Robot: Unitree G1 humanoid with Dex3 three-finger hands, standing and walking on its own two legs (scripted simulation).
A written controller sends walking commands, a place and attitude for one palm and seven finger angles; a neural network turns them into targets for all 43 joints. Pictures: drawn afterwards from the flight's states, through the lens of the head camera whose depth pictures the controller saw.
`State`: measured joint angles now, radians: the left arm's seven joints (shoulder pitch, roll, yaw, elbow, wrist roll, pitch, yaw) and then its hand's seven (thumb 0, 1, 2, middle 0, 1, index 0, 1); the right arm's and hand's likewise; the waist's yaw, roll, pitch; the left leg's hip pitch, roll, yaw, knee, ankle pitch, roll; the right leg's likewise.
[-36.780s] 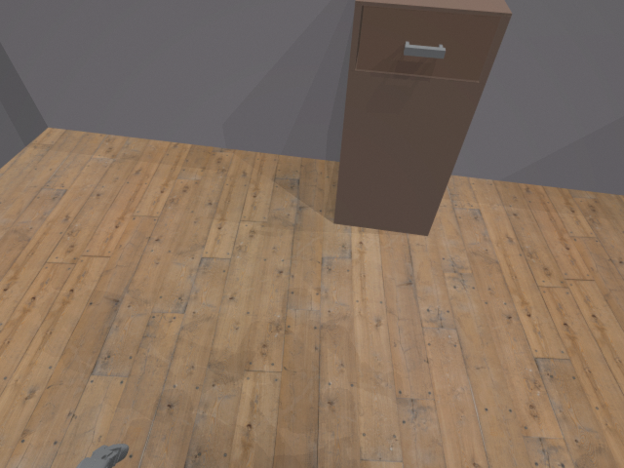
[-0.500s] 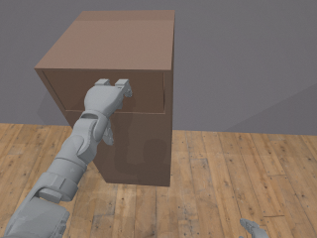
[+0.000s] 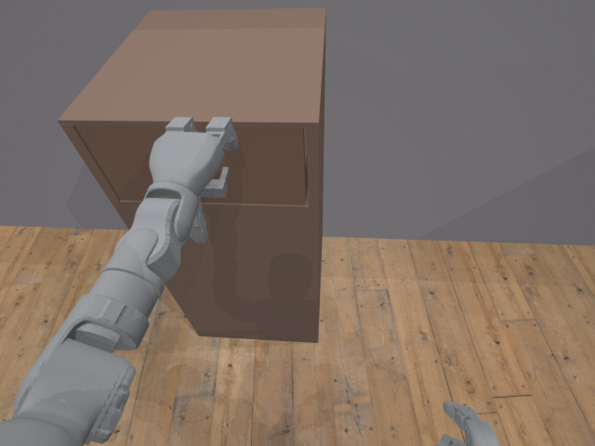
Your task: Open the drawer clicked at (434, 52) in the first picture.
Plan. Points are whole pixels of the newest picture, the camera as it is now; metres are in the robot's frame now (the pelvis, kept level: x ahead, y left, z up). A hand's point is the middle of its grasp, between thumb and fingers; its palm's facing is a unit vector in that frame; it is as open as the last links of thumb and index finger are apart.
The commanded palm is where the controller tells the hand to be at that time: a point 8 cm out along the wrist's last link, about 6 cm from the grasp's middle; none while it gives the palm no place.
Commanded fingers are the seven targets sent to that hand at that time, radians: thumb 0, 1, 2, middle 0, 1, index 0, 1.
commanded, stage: re-aim the fingers above the handle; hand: left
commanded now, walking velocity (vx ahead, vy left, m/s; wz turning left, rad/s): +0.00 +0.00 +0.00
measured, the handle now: (195, 179) +0.53 +0.21 +0.04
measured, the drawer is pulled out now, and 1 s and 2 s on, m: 0.00 0.00 0.00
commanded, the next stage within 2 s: lower the fingers behind the handle in 0.98 s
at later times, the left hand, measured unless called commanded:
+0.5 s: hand (191, 161) +0.47 +0.18 +0.14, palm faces +0.22 -0.07 -0.97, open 13.8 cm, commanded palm +0.41 +0.21 +0.16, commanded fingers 0.00 -0.50 0.30 -0.30 -1.20 -0.30 -1.20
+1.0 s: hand (197, 154) +0.46 +0.16 +0.15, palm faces +0.24 -0.07 -0.97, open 13.8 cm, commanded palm +0.41 +0.21 +0.16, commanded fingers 0.00 -0.50 0.30 -0.30 -1.20 -0.30 -1.20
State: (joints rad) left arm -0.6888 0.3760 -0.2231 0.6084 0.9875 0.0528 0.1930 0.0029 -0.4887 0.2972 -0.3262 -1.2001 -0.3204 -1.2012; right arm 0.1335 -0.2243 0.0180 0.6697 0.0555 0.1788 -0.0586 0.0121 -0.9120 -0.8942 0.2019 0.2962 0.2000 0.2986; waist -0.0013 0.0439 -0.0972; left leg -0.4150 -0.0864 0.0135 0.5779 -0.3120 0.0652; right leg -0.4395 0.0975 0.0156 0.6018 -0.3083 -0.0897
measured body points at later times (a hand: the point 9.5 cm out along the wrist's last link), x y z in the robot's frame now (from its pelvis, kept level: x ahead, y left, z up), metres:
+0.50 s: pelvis +0.00 +0.01 +0.00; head +0.05 -0.01 +0.44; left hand +0.45 +0.18 +0.19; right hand +0.14 -0.23 -0.13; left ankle -0.02 +0.08 -0.73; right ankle -0.01 -0.06 -0.73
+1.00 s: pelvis -0.01 +0.01 +0.00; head +0.03 -0.01 +0.45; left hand +0.44 +0.16 +0.20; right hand +0.15 -0.21 -0.13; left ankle -0.02 +0.08 -0.73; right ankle -0.01 -0.06 -0.73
